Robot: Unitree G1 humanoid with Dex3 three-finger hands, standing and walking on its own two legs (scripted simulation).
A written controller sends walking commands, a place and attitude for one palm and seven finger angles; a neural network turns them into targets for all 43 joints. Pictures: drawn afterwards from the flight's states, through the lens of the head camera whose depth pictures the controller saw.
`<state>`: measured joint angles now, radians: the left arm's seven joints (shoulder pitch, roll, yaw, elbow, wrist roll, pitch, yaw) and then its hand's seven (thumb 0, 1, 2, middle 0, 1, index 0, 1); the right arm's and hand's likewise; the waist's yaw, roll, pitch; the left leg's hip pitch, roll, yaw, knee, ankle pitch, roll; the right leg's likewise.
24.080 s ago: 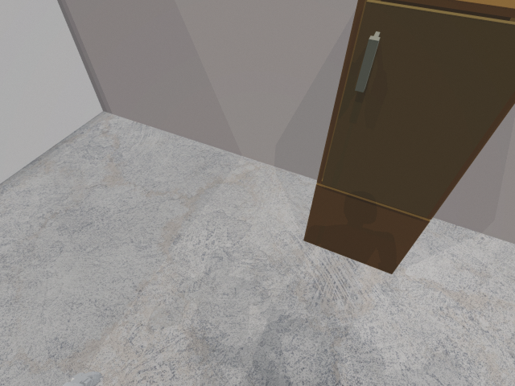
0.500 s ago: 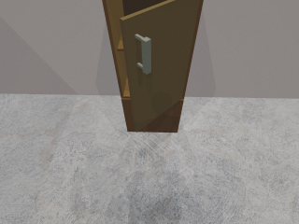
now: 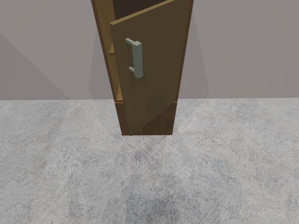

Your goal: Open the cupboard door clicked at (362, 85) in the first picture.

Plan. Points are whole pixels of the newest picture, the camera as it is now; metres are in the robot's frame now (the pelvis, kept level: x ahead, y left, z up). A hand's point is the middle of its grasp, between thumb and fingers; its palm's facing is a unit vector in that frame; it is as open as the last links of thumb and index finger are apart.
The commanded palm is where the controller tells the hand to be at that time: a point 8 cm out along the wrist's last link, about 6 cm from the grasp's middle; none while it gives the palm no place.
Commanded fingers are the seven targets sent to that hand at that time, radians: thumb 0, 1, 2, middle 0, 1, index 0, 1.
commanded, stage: walk to a spot facing it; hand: left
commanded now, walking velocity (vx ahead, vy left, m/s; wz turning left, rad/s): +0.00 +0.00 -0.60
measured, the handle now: (133, 58) +0.60 +0.09 +0.12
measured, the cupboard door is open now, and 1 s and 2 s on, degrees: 44 44 44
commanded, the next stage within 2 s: none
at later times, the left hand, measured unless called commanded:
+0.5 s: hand out of the picture +0.07 +0.18 -0.17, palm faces -0.19 -0.93 -0.30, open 7.4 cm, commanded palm none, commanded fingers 0.00 0.90 0.90 -0.20 -0.30 -0.20 -0.30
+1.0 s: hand (115, 222) +0.16 +0.12 -0.17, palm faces -0.49 -0.83 -0.26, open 7.4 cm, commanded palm none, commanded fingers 0.00 0.90 0.90 -0.20 -0.30 -0.20 -0.30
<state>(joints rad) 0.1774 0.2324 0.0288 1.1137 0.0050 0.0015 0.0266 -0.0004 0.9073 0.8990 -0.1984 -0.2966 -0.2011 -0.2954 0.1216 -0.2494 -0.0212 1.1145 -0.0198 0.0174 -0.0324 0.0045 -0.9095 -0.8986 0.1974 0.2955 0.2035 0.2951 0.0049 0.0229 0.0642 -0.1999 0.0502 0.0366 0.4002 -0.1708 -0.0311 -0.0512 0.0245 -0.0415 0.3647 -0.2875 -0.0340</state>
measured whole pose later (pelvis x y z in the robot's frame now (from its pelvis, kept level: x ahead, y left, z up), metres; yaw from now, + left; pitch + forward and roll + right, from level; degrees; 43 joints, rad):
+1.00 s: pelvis -0.05 -0.01 -0.02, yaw -33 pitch +0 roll -1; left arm 0.14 0.26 0.08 0.88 0.02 0.04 -0.04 0.00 0.91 0.90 -0.20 -0.30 -0.20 -0.29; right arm 0.19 -0.22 -0.05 0.89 -0.03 0.02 -0.03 0.01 -0.91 -0.90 0.20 0.30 0.21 0.30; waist 0.02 0.03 0.12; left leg -0.25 0.16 0.09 0.60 -0.34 -0.08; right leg -0.34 0.00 -0.06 0.66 -0.33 0.02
